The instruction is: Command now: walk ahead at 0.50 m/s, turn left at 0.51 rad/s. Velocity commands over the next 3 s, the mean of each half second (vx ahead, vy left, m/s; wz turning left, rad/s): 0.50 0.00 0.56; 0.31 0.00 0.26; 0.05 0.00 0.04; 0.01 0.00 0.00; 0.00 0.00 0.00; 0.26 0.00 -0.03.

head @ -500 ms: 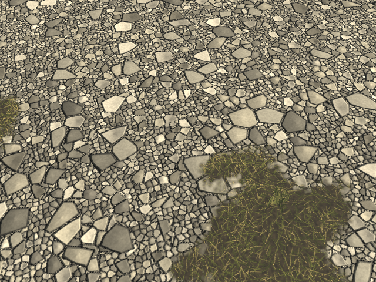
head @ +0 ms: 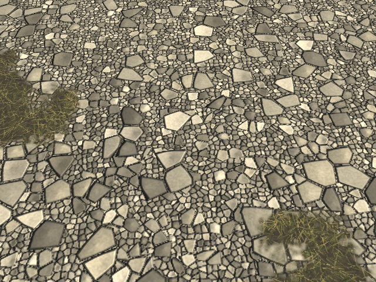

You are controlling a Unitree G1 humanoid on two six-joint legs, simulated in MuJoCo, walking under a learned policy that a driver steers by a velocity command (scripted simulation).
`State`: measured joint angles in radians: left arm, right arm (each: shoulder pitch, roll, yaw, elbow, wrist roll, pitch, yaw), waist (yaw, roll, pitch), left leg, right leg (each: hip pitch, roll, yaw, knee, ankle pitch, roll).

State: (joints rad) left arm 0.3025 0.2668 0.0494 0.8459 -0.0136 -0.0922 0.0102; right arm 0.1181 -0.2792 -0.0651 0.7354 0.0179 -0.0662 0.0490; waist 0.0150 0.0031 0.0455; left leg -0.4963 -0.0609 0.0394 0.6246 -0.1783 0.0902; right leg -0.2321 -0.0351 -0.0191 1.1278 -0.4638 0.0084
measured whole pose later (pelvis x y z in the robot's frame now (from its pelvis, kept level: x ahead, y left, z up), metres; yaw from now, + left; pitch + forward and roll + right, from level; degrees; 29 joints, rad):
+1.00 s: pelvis +0.46 +0.07 +0.01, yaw +24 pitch +2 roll +0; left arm 0.24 0.29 0.04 0.86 -0.01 -0.03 0.00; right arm 0.09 -0.22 -0.03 0.67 -0.01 -0.03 0.02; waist 0.04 -0.02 0.04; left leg -0.43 -0.03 0.01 0.50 -0.11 0.03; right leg -0.36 -0.04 0.02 0.99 -0.58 0.06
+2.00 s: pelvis +0.54 +0.07 +0.02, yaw +24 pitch -2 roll +0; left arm 0.24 0.20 0.02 1.07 0.01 -0.01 0.03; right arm 0.15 -0.21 -0.05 1.08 0.00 0.02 -0.04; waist 0.00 0.00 0.04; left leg -0.24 0.01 -0.02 0.50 -0.23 -0.01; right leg -0.14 -0.01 -0.01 0.49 -0.31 0.01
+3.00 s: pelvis +0.63 +0.15 +0.02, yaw +22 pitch +1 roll +0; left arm 0.23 0.24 0.06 0.97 -0.04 -0.09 -0.01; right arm 0.46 -0.17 -0.02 1.13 0.00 -0.10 0.00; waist -0.04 -0.03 -0.02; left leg -0.02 -0.04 0.08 0.29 -0.29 0.04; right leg -0.62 -0.07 0.01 1.14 -0.20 -0.07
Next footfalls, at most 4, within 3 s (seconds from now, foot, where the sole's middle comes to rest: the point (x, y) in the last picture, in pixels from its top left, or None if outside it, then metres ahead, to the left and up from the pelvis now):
0.42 right None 0.42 -0.10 -0.76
0.86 left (137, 247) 0.55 0.22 -0.76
1.18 right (208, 235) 0.60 -0.03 -0.76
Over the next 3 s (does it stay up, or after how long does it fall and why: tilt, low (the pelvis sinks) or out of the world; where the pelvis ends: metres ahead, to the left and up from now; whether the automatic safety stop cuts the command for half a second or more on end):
stays up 0.63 0.15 0.02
